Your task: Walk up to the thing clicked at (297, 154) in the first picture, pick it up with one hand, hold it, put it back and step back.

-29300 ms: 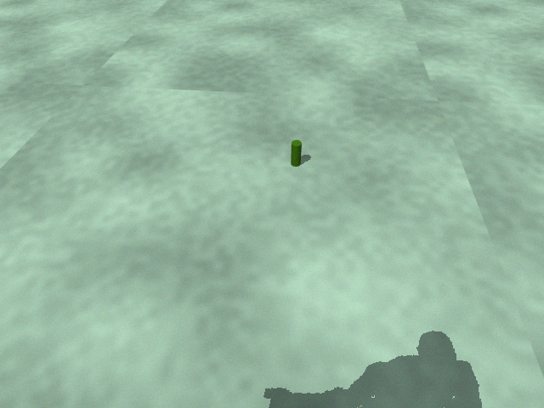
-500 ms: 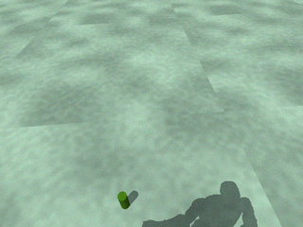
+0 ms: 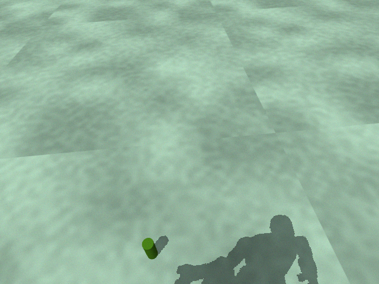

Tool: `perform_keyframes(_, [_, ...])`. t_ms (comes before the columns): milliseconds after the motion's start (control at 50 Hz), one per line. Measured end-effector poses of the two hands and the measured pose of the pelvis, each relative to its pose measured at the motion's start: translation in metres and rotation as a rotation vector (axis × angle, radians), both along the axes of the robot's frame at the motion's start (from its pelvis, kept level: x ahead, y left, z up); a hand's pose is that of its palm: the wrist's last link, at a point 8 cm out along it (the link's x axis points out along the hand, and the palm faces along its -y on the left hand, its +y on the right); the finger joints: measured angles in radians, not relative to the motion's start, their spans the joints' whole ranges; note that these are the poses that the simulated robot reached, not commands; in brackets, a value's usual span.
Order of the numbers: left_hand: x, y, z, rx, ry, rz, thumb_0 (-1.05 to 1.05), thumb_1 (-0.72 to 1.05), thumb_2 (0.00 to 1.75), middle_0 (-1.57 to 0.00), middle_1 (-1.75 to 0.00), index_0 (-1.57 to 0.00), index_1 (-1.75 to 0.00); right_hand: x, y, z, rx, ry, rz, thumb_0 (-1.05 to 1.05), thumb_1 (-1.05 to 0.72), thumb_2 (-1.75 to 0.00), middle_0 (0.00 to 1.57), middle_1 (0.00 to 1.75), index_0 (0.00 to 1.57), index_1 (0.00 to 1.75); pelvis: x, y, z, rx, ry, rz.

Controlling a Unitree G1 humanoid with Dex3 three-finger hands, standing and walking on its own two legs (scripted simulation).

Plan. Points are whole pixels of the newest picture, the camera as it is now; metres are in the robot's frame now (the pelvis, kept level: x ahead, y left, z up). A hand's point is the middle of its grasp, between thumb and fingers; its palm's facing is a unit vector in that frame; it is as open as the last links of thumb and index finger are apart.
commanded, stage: stand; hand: left
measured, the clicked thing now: (150, 248) +0.45 +0.24 -0.71
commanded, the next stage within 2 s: step back in 0.62 s
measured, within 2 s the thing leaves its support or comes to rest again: neither
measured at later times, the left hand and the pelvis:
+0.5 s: hand out of the picture +0.09 +0.24 -0.15, palm faces -0.01 -0.94 -0.34, open 7.4 cm; pelvis +0.02 -0.01 +0.00, yaw +0 degrees
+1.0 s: hand out of the picture +0.12 +0.31 -0.18, palm faces -0.03 -0.93 -0.36, open 7.4 cm; pelvis -0.04 +0.05 -0.02, yaw +0 degrees
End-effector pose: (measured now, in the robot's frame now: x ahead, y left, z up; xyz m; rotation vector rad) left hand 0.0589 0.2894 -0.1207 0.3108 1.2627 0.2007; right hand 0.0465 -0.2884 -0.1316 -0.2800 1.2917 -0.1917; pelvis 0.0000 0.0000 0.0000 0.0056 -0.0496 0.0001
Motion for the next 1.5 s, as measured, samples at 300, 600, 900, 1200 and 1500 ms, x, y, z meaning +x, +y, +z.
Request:
perform_keyframes(300, [0.025,-0.003,0.004,0.002,-0.032,-0.007,0.01,0.91,0.90,-0.20,-0.30,-0.21,-0.30,0.029,-0.005,0.005,-0.007,-0.048,0.007,0.01,-0.91,-0.90,0.21,0.30,0.20,0.30,0.012,-0.003,0.001,-0.002,0.005,-0.005])
perform_keyframes(600, [0.030,-0.004,0.004,0.007,-0.028,-0.006,0.01,0.91,0.90,-0.20,-0.30,-0.21,-0.30,0.033,-0.011,0.006,-0.012,-0.038,0.004,0.01,-0.91,-0.90,0.21,0.30,0.20,0.30,0.018,-0.007,0.001,-0.002,0.010,-0.005])
perform_keyframes(900, [0.046,0.047,-0.014,0.041,-0.101,-0.059,0.01,0.90,0.90,-0.20,-0.30,-0.21,-0.30,0.000,-0.009,0.010,-0.115,-0.028,-0.014,0.01,-0.91,-0.90,0.21,0.30,0.20,0.30,-0.023,0.030,-0.020,-0.011,0.043,-0.006])
perform_keyframes(1200, [0.006,0.067,-0.023,0.013,-0.063,-0.103,0.01,0.91,0.90,-0.20,-0.30,-0.21,-0.30,-0.058,0.037,0.014,-0.123,-0.041,-0.031,0.01,-0.90,-0.90,0.21,0.30,0.21,0.30,-0.069,0.060,-0.017,-0.026,0.040,-0.045])
perform_keyframes(1500, [-0.075,0.053,0.000,0.050,-0.099,-0.099,0.01,0.90,0.90,-0.20,-0.30,-0.21,-0.30,-0.097,0.022,-0.001,-0.061,-0.119,-0.034,0.01,-0.91,-0.90,0.21,0.30,0.21,0.30,-0.131,0.047,-0.019,0.010,0.020,-0.078])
